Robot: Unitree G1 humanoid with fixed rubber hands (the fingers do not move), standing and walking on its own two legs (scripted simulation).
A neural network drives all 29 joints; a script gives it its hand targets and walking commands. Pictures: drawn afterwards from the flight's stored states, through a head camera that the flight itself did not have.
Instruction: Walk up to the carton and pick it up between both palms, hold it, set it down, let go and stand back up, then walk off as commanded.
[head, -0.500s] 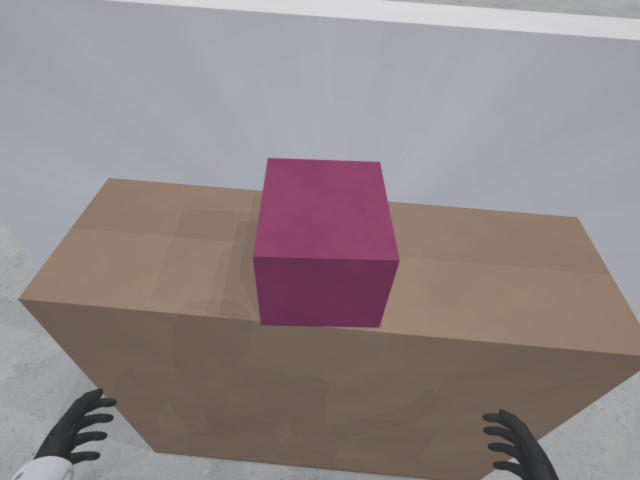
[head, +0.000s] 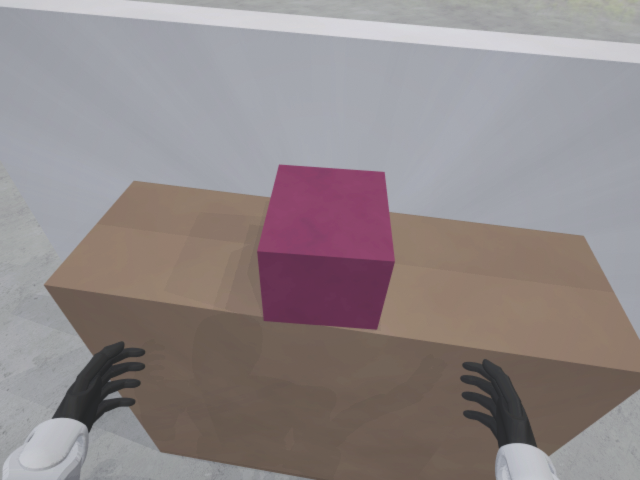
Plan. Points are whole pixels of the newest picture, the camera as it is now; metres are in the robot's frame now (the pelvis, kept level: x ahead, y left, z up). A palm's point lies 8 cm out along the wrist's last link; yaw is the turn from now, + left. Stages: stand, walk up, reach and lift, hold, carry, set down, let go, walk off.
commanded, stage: reach and lift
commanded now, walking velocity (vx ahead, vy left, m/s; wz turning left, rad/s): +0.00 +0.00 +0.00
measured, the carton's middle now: (326, 244) +0.44 -0.02 +0.07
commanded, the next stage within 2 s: none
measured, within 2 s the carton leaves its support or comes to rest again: neither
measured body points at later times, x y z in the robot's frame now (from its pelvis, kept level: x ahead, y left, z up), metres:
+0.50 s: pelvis +0.05 +0.01 +0.00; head +0.05 +0.02 +0.45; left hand +0.28 +0.24 +0.09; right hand +0.24 -0.19 +0.08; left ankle +0.05 +0.16 -0.74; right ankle +0.05 -0.11 -0.74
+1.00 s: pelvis +0.05 +0.01 +0.00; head +0.04 +0.02 +0.45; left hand +0.31 +0.22 +0.13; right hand +0.27 -0.17 +0.12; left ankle +0.05 +0.16 -0.74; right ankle +0.05 -0.11 -0.74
